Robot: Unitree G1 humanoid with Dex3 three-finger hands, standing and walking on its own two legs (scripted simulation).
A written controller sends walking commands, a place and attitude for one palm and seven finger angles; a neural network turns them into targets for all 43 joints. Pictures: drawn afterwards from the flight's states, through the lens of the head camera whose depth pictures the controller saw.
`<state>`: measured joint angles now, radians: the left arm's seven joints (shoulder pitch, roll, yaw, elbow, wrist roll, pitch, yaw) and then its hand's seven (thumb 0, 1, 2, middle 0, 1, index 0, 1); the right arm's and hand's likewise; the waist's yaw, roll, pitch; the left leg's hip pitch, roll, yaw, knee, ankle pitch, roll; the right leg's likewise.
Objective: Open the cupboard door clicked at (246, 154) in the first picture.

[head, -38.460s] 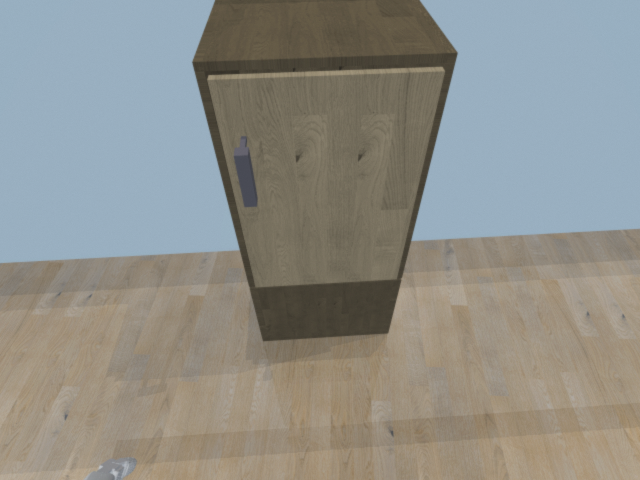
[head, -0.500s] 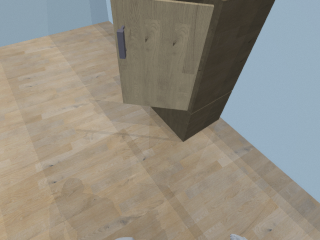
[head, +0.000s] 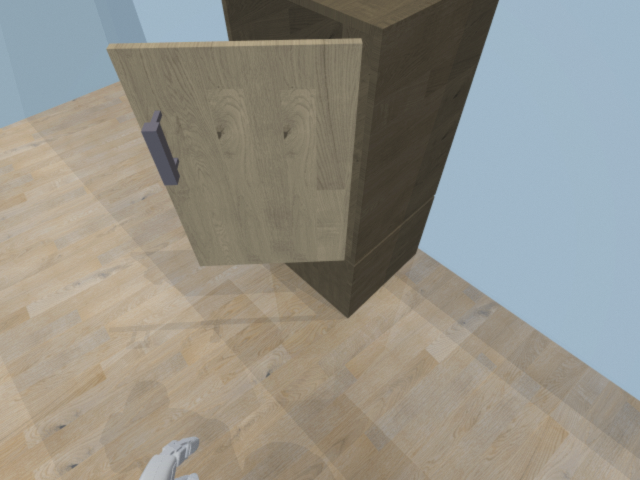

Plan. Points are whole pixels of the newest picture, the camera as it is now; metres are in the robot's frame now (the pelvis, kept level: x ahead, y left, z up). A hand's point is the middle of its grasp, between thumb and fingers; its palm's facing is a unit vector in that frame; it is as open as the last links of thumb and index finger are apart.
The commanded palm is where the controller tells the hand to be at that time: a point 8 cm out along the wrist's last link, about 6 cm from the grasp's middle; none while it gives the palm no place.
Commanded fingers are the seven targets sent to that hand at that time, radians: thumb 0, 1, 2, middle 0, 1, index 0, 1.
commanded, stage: take the last steps up to it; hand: left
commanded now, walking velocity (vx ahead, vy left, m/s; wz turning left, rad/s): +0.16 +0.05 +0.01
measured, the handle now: (164, 148) +0.65 +0.29 +0.02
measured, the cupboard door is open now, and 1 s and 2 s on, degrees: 48 48 48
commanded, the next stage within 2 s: come to a stop and stand still in 0.02 s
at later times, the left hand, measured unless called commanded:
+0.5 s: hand out of the picture +0.09 +0.23 -0.17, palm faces -0.01 -0.98 -0.20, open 7.3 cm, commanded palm none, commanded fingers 0.00 0.90 0.90 -0.20 -0.30 -0.20 -0.30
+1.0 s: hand out of the picture +0.10 +0.20 -0.17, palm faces -0.03 -0.98 -0.18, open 7.3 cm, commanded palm none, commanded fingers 0.00 0.90 0.90 -0.20 -0.30 -0.20 -0.30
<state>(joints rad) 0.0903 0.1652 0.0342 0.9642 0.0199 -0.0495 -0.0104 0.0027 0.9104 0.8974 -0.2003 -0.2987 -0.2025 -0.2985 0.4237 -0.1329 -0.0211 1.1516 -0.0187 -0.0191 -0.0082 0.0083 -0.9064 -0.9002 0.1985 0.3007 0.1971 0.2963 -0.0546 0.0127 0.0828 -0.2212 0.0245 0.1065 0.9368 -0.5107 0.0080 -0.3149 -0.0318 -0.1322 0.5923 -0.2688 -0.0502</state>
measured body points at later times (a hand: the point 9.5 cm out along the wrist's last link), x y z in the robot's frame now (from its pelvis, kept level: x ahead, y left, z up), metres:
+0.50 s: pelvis +0.07 +0.04 +0.01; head +0.12 +0.06 +0.46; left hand +0.10 +0.28 -0.16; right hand +0.18 -0.19 -0.13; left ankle +0.14 +0.14 -0.73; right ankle +0.01 -0.08 -0.67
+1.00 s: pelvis +0.06 +0.02 +0.01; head +0.08 +0.04 +0.46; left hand +0.10 +0.25 -0.15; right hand +0.04 -0.21 -0.14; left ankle +0.06 +0.12 -0.73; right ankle +0.03 -0.11 -0.73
